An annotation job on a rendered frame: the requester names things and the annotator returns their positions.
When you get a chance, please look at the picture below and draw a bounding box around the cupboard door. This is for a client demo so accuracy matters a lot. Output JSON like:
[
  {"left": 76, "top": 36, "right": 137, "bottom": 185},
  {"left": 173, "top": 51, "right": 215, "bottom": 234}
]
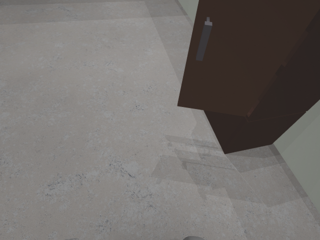
[{"left": 177, "top": 0, "right": 320, "bottom": 117}]

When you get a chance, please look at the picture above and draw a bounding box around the handle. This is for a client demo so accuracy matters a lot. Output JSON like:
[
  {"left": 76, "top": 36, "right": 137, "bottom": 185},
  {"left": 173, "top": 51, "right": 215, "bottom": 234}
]
[{"left": 196, "top": 17, "right": 213, "bottom": 61}]

